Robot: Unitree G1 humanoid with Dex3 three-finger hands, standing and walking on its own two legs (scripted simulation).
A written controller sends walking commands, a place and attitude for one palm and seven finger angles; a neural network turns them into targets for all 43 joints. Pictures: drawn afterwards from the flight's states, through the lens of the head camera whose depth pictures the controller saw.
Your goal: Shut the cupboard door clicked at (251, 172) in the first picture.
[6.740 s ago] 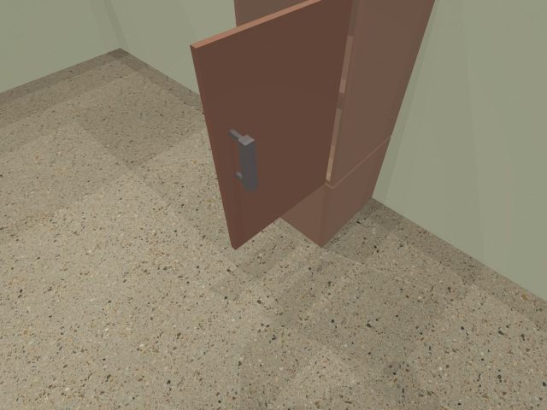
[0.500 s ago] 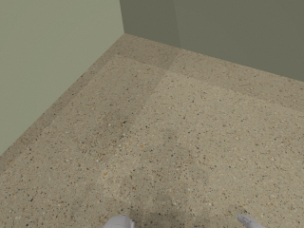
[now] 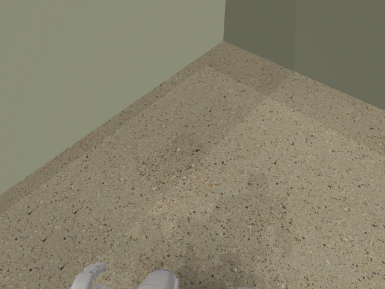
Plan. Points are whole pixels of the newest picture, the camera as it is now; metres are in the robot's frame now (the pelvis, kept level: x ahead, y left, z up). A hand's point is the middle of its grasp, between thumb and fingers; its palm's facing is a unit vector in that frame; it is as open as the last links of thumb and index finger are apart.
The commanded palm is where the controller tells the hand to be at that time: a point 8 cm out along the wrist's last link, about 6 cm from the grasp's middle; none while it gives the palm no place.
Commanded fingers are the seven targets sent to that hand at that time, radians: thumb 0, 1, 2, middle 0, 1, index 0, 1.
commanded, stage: walk to a spot facing it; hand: left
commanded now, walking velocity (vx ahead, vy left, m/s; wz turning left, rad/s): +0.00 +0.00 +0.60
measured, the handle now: out of the picture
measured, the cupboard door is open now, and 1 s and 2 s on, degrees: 86 86 86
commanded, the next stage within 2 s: none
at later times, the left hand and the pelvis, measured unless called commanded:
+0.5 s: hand out of the picture +0.02 +0.22 -0.15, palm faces +0.32 -0.91 -0.27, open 7.4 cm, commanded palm none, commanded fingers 0.00 0.90 0.90 -0.20 -0.30 -0.20 -0.30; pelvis +0.00 -0.02 +0.01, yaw +18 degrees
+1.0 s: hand out of the picture -0.06 +0.17 -0.18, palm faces +0.61 -0.76 -0.22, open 7.4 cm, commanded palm none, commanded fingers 0.00 0.90 0.90 -0.20 -0.30 -0.20 -0.30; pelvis +0.02 -0.03 +0.00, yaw +37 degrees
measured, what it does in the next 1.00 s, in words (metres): steps on the spot, turning left: left foot, then right foot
